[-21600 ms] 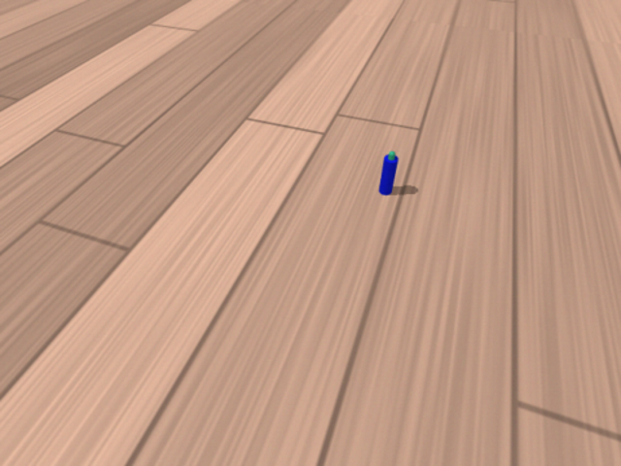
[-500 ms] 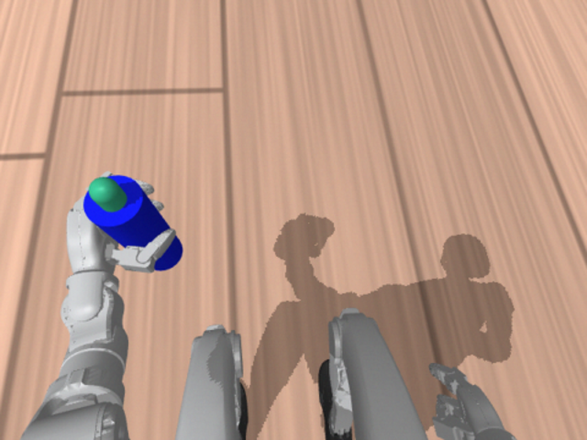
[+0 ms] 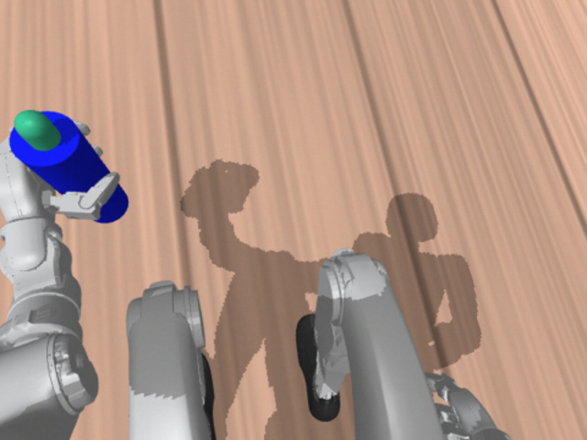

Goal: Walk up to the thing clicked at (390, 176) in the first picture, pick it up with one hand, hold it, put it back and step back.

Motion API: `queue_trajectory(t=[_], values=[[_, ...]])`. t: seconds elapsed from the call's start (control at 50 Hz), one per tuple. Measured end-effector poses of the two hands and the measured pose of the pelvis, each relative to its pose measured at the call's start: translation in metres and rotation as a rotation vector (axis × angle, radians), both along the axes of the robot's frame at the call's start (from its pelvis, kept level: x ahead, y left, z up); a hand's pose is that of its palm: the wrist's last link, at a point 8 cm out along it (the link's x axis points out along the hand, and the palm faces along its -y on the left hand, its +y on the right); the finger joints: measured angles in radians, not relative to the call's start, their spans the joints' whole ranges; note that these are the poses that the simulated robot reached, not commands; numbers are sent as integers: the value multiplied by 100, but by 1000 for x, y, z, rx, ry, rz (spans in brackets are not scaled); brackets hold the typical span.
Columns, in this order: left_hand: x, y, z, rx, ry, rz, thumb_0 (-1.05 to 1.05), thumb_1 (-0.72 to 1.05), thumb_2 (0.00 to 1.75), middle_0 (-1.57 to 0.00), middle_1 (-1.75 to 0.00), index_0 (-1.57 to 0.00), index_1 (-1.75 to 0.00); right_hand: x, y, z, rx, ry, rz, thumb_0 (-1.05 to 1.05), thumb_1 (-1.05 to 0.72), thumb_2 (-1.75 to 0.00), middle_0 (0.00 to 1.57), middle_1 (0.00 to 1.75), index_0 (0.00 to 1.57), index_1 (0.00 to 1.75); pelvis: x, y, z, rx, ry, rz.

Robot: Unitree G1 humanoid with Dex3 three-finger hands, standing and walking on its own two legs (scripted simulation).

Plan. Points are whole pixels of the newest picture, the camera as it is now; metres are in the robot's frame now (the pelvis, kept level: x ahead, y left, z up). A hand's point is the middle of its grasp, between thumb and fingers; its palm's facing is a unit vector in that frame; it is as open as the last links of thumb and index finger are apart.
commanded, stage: crouch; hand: left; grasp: from the side
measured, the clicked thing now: (76, 171) +0.48 +0.22 -0.05
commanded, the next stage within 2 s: lower in 0.68 s
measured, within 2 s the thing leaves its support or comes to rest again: neither
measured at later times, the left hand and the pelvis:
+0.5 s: hand (94, 187) +0.49 +0.22 -0.13, palm faces +0.11 -0.99 -0.05, open 8.9 cm; pelvis +0.00 +0.01 -0.05, yaw -3 degrees
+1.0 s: hand (110, 193) +0.50 +0.22 -0.19, palm faces +0.13 -0.99 -0.03, open 8.9 cm; pelvis +0.00 +0.01 -0.06, yaw -6 degrees
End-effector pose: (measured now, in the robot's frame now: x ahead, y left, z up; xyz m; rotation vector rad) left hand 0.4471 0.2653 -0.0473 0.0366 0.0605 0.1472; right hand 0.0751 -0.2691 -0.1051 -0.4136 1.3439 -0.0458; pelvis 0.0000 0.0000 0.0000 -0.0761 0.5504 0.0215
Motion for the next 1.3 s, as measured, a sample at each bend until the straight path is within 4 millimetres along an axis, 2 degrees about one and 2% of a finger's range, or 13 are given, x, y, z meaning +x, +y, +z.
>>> queue_trajectory(t=[0.14, 0.3, 0.44, 0.6, 0.88, 1.14, 1.3], values=[[11, 0, -32, -21, 17, -12, -2, -29, 113, -77, -105, -80, -106, -14, -1, -14, -21, 43, 12, 1, -92, -91, 20, 30, 20, 30, -1, 3, -23, -21, -19, -9], [10, 6, -66, -15, 30, -4, -2, -29, 113, -77, -104, -81, -106, -18, -1, -22, -51, 90, 43, 0, -92, -91, 20, 30, 20, 30, 0, 6, -39, -43, -34, -16], [11, 10, -78, -1, 23, -19, -2, -30, 113, -77, -104, -81, -106, -14, 0, -25, -71, 105, 79, 0, -92, -91, 20, 30, 20, 30, 1, 8, -46, -60, -47, -18], [18, 6, -91, -3, 28, -48, -2, -30, 113, -77, -104, -81, -106, -9, 2, -26, -83, 109, 114, 0, -92, -91, 20, 30, 20, 30, 0, 12, -52, -82, -63, -24], [20, 4, -116, 1, 34, -34, -2, -30, 113, -77, -104, -81, -106, -18, 3, -26, -93, 170, 149, 0, -92, -91, 20, 30, 20, 30, 0, 12, -58, -101, -82, -33], [21, 6, -156, -16, 52, -26, -2, -30, 114, -77, -104, -81, -105, -20, 3, -21, -135, 225, 224, 0, -92, -91, 20, 30, 20, 30, -1, 14, -68, -136, -127, -52], [22, 3, -171, -13, 50, -40, -2, -30, 114, -78, -103, -82, -105, -15, 4, -16, -171, 241, 282, 0, -92, -91, 20, 30, 20, 30, -3, 17, -70, -161, -154, -57]])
